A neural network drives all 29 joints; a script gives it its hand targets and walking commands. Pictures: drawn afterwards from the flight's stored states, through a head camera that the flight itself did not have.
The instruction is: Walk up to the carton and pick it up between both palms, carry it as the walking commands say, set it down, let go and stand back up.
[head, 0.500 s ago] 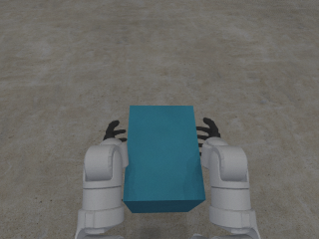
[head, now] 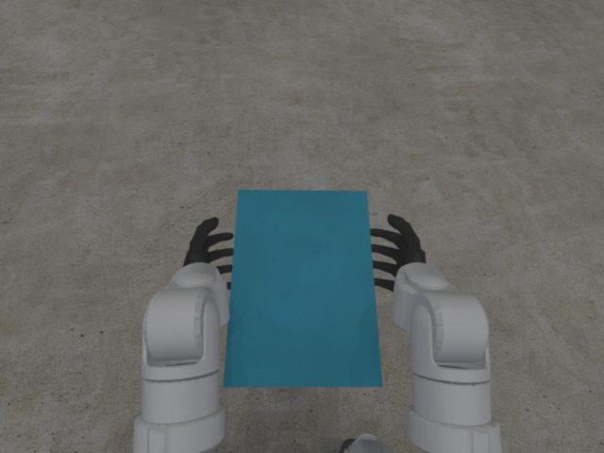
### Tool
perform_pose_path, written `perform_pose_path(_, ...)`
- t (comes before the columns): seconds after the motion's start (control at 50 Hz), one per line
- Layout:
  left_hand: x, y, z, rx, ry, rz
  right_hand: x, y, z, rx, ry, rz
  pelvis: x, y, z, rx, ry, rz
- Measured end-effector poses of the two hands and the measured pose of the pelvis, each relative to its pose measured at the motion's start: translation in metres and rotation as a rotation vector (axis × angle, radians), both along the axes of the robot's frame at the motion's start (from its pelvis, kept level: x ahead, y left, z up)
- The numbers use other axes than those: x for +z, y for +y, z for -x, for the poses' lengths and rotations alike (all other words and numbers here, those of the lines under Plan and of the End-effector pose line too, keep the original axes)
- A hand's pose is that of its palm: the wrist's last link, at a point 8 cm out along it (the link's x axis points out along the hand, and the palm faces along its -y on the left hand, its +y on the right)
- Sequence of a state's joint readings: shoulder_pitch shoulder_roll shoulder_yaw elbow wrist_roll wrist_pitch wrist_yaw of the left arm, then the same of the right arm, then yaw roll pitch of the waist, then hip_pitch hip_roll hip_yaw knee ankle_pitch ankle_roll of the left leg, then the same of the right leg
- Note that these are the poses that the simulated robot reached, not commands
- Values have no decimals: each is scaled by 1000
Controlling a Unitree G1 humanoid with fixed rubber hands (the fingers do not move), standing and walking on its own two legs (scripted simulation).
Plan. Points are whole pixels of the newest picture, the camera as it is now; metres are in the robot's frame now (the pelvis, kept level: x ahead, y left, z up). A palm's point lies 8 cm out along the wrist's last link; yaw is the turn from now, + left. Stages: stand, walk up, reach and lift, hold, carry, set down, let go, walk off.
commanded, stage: carry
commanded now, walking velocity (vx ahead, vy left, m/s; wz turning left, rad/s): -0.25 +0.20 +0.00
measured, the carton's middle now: (301, 298) +0.33 -0.01 -0.01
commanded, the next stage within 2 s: none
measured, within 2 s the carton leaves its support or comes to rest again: neither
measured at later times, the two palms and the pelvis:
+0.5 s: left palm out of the picture +0.13 +0.17 +0.10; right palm out of the picture +0.11 -0.06 +0.09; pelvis -0.20 +0.08 +0.01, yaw +0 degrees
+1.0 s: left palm out of the picture -0.08 +0.30 +0.08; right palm out of the picture -0.08 +0.06 +0.06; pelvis -0.39 +0.18 +0.00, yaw +1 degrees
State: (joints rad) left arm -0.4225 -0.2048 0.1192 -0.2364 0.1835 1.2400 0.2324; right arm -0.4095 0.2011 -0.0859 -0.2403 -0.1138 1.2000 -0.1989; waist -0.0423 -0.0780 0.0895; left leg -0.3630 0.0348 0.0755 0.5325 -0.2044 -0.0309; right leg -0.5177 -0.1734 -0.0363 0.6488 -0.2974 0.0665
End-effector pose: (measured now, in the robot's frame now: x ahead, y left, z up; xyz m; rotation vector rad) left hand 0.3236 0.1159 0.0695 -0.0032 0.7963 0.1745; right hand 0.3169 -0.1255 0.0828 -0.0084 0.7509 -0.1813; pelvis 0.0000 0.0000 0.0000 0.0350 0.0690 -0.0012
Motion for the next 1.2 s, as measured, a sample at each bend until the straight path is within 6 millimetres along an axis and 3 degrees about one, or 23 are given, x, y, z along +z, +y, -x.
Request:
perform_pose_path(0.1,1,39,53,97,33,-4,1,40,34,94,35,3,5,14,36,-2,-4,54)
perform_pose_path(0.18,12,54,87,162,-14,-42,3,59,56,119,-10,0,-1,21,70,3,3,38)
perform_pose_path(0.24,14,56,113,170,-18,-87,-4,64,79,112,-17,-20,-9,26,97,-3,-2,15)
perform_pose_path(0.34,8,50,156,92,103,-106,-16,55,141,63,101,-33,5,39,137,1,-27,-10)
perform_pose_path(0.5,31,57,193,-46,11,-82,11,65,206,-111,10,-10,6,82,196,-4,-12,-30)
perform_pose_path(0.6,25,92,231,-46,-13,-74,17,102,242,-123,-10,33,-5,117,234,0,-14,-14)
perform_pose_path(0.7,0,145,290,43,102,-25,4,153,279,8,104,89,1,136,270,-7,-27,36)
perform_pose_path(0.82,7,182,339,188,58,-40,0,193,304,85,60,45,-3,148,321,3,-14,37)
perform_pose_path(0.88,11,187,359,210,23,-82,-9,198,322,95,27,-11,-11,154,345,-1,-4,15)
perform_pose_path(0.98,8,183,396,121,95,-121,-24,190,382,48,101,-46,-1,171,386,21,-18,2)
perform_pose_path(1.1,17,187,429,19,48,-91,-4,196,437,-87,58,-8,3,202,435,16,-10,-29)
perform_pose_path(1.2,19,216,465,-22,-3,-59,11,225,476,-128,7,19,-5,238,475,11,-9,-21)
